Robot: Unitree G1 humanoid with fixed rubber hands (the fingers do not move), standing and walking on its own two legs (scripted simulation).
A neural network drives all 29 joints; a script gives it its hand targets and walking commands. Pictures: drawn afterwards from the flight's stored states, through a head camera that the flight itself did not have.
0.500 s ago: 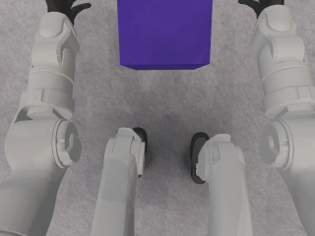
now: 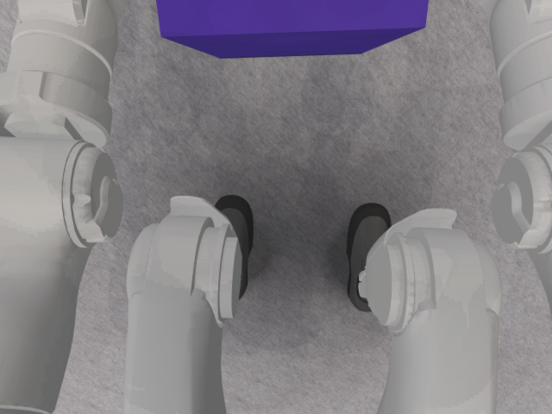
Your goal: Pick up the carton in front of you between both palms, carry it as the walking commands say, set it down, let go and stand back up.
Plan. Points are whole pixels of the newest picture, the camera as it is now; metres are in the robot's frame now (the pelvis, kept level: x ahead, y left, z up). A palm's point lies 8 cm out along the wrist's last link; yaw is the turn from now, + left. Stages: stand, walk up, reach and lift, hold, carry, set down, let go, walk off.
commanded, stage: reach and lift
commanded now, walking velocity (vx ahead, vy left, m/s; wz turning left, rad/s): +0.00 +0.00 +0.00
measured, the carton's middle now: out of the picture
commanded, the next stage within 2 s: none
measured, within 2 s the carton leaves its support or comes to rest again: leaves its support in 0.80 s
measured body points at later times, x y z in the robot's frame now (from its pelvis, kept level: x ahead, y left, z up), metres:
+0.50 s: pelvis -0.01 -0.01 +0.00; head +0.38 +0.01 +0.21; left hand +0.57 +0.19 -0.18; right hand +0.59 -0.11 -0.18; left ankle +0.10 +0.12 -0.34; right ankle +0.10 -0.13 -0.34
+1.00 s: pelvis +0.00 -0.01 +0.03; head +0.33 +0.02 +0.33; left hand +0.54 +0.19 -0.07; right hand +0.57 -0.11 -0.07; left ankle +0.10 +0.12 -0.34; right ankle +0.11 -0.14 -0.34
